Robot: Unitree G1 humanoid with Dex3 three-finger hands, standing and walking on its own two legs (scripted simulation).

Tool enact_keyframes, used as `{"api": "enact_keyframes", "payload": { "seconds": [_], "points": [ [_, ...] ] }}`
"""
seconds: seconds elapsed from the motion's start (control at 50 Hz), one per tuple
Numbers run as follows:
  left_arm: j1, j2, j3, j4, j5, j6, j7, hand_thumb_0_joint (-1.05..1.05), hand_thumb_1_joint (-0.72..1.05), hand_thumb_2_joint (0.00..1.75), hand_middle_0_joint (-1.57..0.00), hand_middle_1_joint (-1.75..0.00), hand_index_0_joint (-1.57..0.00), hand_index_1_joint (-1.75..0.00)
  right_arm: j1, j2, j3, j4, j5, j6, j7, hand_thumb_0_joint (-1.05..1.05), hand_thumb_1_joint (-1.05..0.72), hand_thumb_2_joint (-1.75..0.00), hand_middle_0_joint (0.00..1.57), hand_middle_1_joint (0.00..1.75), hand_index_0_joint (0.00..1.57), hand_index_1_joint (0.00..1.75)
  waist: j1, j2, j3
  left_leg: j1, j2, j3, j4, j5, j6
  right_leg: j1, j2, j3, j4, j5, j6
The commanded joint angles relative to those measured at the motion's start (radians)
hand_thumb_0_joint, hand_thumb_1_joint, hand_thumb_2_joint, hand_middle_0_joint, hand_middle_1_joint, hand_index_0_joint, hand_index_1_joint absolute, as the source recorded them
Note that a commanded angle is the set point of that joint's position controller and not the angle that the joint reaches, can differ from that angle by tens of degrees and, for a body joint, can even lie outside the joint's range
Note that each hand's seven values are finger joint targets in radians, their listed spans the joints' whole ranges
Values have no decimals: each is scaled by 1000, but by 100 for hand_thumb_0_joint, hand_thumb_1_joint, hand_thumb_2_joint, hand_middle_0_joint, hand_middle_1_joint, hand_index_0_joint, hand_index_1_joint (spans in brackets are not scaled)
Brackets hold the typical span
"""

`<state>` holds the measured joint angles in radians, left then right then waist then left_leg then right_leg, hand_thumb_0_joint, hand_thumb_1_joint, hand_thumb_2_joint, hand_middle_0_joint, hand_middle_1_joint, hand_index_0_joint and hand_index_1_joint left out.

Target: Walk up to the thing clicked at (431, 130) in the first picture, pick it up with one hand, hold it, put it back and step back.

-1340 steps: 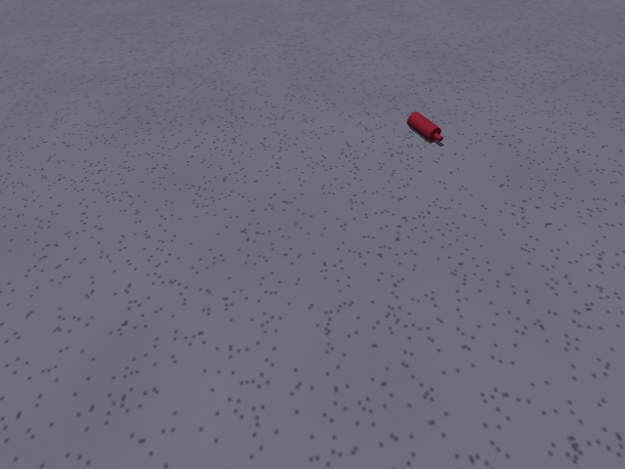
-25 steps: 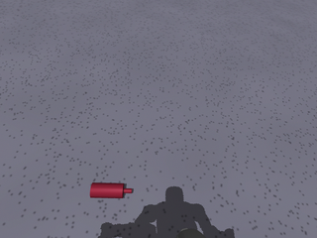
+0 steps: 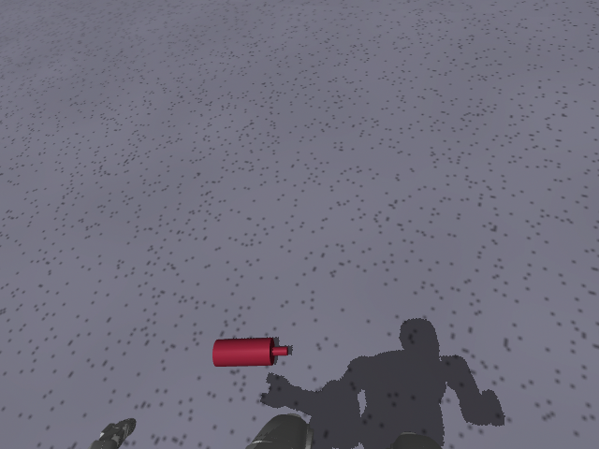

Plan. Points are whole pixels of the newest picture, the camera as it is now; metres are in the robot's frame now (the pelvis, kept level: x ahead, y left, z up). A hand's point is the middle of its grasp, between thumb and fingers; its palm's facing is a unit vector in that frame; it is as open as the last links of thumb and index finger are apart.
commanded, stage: walk up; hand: left
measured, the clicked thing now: (251, 351) +0.45 +0.29 -0.72
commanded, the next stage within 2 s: stand in 1.18 s
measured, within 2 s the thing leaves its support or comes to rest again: neither
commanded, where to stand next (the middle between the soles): +0.07 +0.04 m, yaw +1 degrees
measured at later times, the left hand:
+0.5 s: hand out of the picture +0.00 +0.31 -0.17, palm faces -0.03 -0.95 -0.32, open 7.4 cm
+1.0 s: hand out of the picture +0.04 +0.29 -0.09, palm faces +0.04 -0.80 -0.60, open 7.4 cm
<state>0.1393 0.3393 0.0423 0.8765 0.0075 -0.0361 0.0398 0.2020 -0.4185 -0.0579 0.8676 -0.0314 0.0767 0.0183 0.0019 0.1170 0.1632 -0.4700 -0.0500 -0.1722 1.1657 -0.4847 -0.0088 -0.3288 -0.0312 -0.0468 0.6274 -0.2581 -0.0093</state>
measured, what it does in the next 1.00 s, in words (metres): steps on the spot: left foot, then right foot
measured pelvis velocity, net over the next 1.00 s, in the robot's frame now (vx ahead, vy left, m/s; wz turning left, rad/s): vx -0.02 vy -0.02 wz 0.04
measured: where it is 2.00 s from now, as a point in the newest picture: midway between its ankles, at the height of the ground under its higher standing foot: outside the picture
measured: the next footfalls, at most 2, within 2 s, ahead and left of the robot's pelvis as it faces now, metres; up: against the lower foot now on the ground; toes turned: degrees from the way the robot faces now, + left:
left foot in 0.18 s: +0.02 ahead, +0.18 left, +0.00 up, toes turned +1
right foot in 0.64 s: +0.05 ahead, -0.11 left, +0.00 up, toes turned +0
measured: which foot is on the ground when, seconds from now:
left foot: up 0.00-0.16, down 0.18-0.66, up 0.68-1.00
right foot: down 0.00-0.20, up 0.22-0.62, down 0.64-1.00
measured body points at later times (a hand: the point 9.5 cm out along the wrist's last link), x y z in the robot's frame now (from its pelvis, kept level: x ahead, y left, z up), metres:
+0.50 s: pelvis -0.03 +0.03 +0.00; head -0.01 +0.08 +0.44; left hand +0.00 +0.36 -0.15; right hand +0.06 -0.29 -0.08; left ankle -0.02 +0.18 -0.72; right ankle -0.05 -0.11 -0.68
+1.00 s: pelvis -0.02 -0.02 +0.00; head +0.02 -0.09 +0.44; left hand +0.03 +0.33 -0.05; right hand +0.05 -0.33 -0.17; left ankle -0.03 +0.18 -0.64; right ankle +0.02 -0.14 -0.72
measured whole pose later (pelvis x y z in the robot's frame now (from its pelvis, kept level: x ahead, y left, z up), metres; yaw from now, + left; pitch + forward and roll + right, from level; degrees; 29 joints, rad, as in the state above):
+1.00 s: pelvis -0.02 -0.02 +0.00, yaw +2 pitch -3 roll +1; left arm 0.26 0.38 0.06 0.86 0.02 -0.07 0.06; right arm 0.26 -0.46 -0.09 0.85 -0.03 0.09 0.04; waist 0.00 0.17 0.13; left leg -0.51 -0.05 -0.21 1.21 -0.37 -0.02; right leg -0.33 -0.07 -0.06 0.68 -0.30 0.00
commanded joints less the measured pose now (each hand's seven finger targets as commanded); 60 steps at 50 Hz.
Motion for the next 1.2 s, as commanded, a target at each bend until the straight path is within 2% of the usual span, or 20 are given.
{"api": "enact_keyframes", "payload": {
  "seconds": [0.0,0.14,0.16,0.18,0.2,0.22,0.3,0.4,0.5,0.6,0.62,0.64,0.66,0.68,0.86,1.02,1.1,1.14,1.16,1.18],
  "points": [
    [79,322,102,-71,7,-12,43,0,90,90,-20,-30,-20,-30,40,-186,-67,-88,8,-8,-14,0,-90,-90,20,30,20,30,35,-274,-199,-80,53,-2,-22,12,-21,218,-303,234,-100,602,-236],
    [-60,307,71,-116,7,41,3,0,90,90,-20,-30,-20,-30,152,-165,-64,-7,22,-64,-24,0,-90,-90,20,30,20,30,-30,-359,-250,251,8,241,-562,243,-9,24,-169,105,104,255,-144],
    [-39,264,58,-113,-1,54,1,0,90,90,-20,-30,-20,-30,156,-180,-69,0,8,-75,-31,0,-90,-90,20,30,20,30,-36,-264,-224,292,22,184,-650,296,5,-45,-127,92,218,140,-104],
    [9,202,43,-113,-9,62,1,0,90,90,-20,-30,-20,-30,117,-267,-84,-20,-13,-82,-35,0,-90,-90,20,30,20,30,-19,-13,-196,308,211,-148,-720,370,77,-211,-6,74,394,-76,-45],
    [4,212,47,-111,-12,66,12,0,90,90,-20,-30,-20,-30,62,-335,-89,-58,-1,-84,-35,0,-90,-90,20,30,20,30,-6,40,-182,209,414,-408,-774,450,208,-236,86,117,491,-395,-17],
    [-48,273,61,-93,-1,68,24,0,90,90,-20,-30,-20,-30,29,-386,-96,-51,13,-85,-36,0,-90,-90,20,30,20,30,-42,77,-155,97,498,-530,-823,346,331,-179,46,212,564,-427,-15],
    [79,284,72,-24,-10,76,-17,0,90,90,-20,-30,-20,-30,-35,-263,-64,-50,8,-124,-58,0,-90,-90,20,30,20,30,34,-4,-136,269,276,-129,-709,314,168,-250,56,248,533,-188,-22],
    [49,320,88,-51,32,53,-71,0,90,90,-20,-30,-20,-30,129,-311,-105,-38,5,-152,-52,0,-90,-90,20,30,20,30,-60,65,-176,493,340,-248,-800,-136,237,-352,9,170,401,-222,7],
    [34,308,86,-53,25,12,-95,0,90,90,-20,-30,-20,-30,141,-309,-100,-72,-7,-155,-24,0,-90,-90,20,30,20,30,-78,135,-60,359,338,-182,-851,-106,263,-279,-11,80,239,-303,5],
    [313,249,83,52,10,-24,-66,0,90,90,-20,-30,-20,-30,-66,-228,-57,-133,4,-112,-9,0,-90,-90,20,30,20,30,90,107,-90,6,188,97,-576,196,148,217,70,-72,-91,-8,4],
    [358,272,90,69,12,-30,-48,0,90,90,-20,-30,-20,-30,-47,-140,-30,-134,15,-98,-12,0,-90,-90,20,30,20,30,109,-65,-102,-43,122,166,-374,151,95,272,35,1,-180,54,34],
    [342,382,109,47,24,-39,-31,0,90,90,-20,-30,-20,-30,-21,-69,-11,-158,29,-87,-19,0,-90,-90,20,30,20,30,93,-308,-88,-165,27,166,-189,-48,41,219,-194,402,-303,8,-13],
    [239,420,103,-9,32,-44,-21,0,90,90,-20,-30,-20,-30,-9,-108,-21,-147,32,-68,-29,0,-90,-90,20,30,20,30,49,-188,-74,-134,31,10,-137,-80,20,98,-346,616,-382,-93,-89],
    [163,440,101,-25,26,-38,-16,0,90,90,-20,-30,-20,-30,28,-183,-47,-117,30,-57,-32,0,-90,-90,20,30,20,30,26,-148,-65,-69,72,-14,-126,-87,27,22,-374,621,-380,-210,-154],
    [195,380,110,-33,-8,-47,58,0,90,90,-20,-30,-20,-30,127,-221,-80,-88,-14,11,7,0,-90,-90,20,30,20,30,-1,-224,-134,-132,15,-87,100,103,-3,159,-267,251,-169,430,-103],
    [117,326,101,-100,35,-39,10,0,90,90,-20,-30,-20,-30,86,-189,-63,-54,23,-43,15,0,-90,-90,20,30,20,30,55,-440,-135,-28,39,100,-312,52,-20,129,-191,155,-204,-206,-177],
    [80,339,80,-99,8,-5,-15,0,90,90,-20,-30,-20,-30,123,-173,-52,-4,17,-80,1,0,-90,-90,20,30,20,30,5,-367,-130,266,24,225,-601,155,4,-51,-191,117,-37,6,-145],
    [106,252,49,-97,-6,7,-8,0,90,90,-20,-30,-20,-30,154,-214,-65,9,-7,-86,-13,0,-90,-90,20,30,20,30,-20,-124,-137,325,83,73,-688,212,46,-146,-142,80,216,87,-67],
    [124,145,21,-119,-17,11,-14,0,90,90,-20,-30,-20,-30,135,-273,-63,-26,3,-113,-23,0,-90,-90,20,30,20,30,-18,153,-164,330,388,-383,-887,316,100,-253,-6,3,320,-278,11],
    [-10,270,55,-131,-11,13,6,0,90,90,-20,-30,-20,-30,119,-330,-70,11,-6,-124,-33,0,-90,-90,20,30,20,30,-58,16,-129,158,405,-446,-856,272,230,-168,-9,149,331,-356,5]
  ]
}}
